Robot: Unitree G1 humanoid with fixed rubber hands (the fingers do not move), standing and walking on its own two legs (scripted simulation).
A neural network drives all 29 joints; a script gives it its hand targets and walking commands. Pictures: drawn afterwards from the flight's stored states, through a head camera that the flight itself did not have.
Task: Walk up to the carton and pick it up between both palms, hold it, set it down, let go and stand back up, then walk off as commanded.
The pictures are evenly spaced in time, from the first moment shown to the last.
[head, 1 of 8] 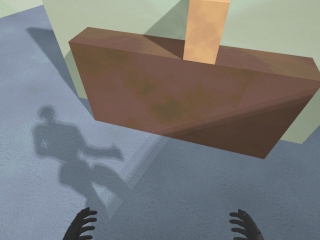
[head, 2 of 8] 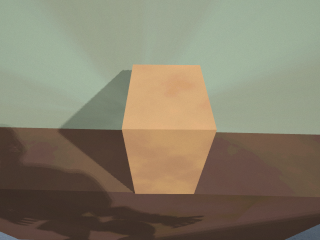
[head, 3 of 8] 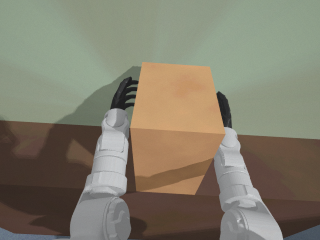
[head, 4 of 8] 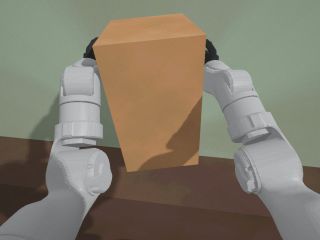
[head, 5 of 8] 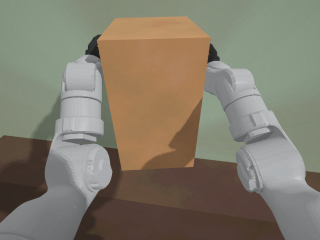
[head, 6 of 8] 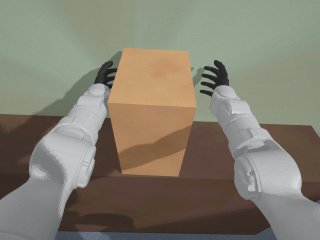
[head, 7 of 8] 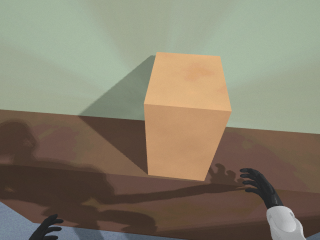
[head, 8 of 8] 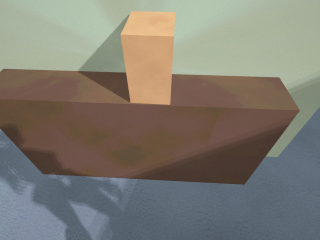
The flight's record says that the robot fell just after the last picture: no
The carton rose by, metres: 0.25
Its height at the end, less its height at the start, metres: +0.00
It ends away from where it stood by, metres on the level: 0.01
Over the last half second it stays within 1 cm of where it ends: yes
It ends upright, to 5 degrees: yes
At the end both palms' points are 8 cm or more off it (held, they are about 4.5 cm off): yes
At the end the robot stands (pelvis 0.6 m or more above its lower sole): yes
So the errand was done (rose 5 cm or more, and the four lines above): yes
